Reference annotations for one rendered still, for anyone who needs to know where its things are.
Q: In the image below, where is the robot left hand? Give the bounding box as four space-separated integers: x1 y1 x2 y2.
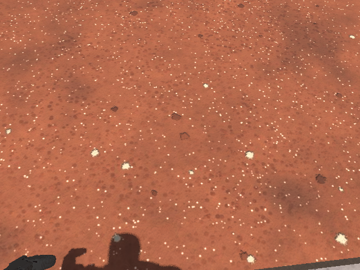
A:
4 255 56 270

